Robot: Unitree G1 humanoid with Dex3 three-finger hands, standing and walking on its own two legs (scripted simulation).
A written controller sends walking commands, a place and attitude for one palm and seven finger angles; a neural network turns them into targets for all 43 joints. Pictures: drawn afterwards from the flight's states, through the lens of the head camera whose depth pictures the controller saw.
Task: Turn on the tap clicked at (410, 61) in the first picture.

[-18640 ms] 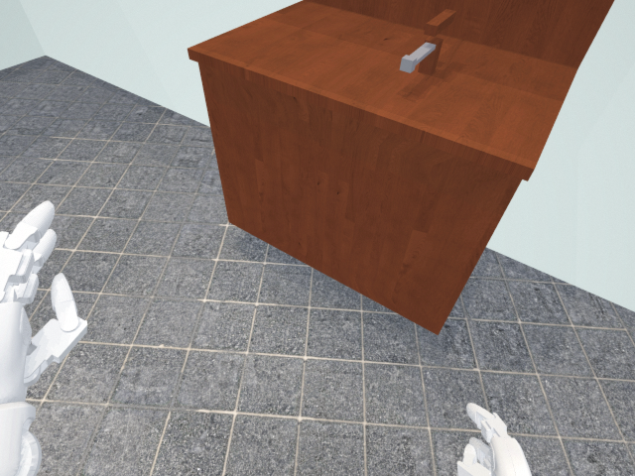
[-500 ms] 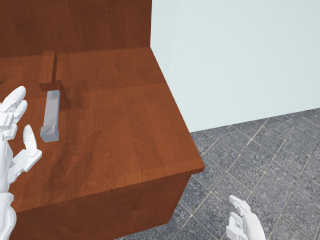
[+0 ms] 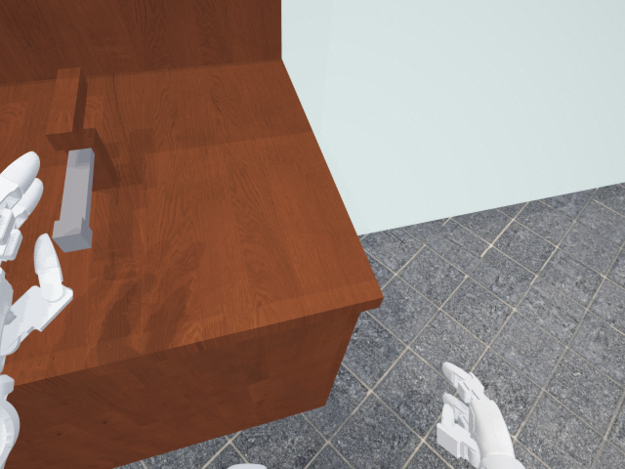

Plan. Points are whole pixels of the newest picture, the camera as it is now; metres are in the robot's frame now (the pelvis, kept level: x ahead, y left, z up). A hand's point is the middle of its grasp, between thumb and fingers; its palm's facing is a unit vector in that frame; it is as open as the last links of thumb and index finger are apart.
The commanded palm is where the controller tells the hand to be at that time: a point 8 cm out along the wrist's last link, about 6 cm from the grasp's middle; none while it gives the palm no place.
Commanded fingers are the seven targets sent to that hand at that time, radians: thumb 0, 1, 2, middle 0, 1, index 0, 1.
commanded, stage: shuffle to correct the standing spot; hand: left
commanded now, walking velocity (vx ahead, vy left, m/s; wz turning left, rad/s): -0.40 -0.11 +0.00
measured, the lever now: (73, 234) +0.32 +0.31 +0.11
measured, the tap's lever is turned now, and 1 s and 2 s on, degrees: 0 0 0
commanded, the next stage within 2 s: come to a stop and stand still in 0.04 s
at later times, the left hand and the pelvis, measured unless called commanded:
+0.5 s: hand (49, 337) +0.19 +0.24 +0.16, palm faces +0.40 -0.84 -0.37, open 7.4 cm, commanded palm +0.13 +0.27 +0.18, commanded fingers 0.00 0.90 0.90 -0.20 -0.30 -0.20 -0.30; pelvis -0.03 -0.01 +0.00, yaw +0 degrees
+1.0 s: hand (85, 264) +0.26 +0.25 +0.16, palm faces +0.35 -0.84 -0.41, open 7.4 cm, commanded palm +0.18 +0.28 +0.18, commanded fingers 0.00 0.90 0.90 -0.20 -0.30 -0.20 -0.30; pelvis +0.02 +0.00 +0.00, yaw +0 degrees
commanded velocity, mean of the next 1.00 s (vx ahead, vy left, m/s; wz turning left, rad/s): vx -0.02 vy -0.01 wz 0.00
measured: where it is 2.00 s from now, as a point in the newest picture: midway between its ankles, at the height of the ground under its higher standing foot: outside the picture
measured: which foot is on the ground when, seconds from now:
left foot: down 0.00-1.00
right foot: down 0.00-1.00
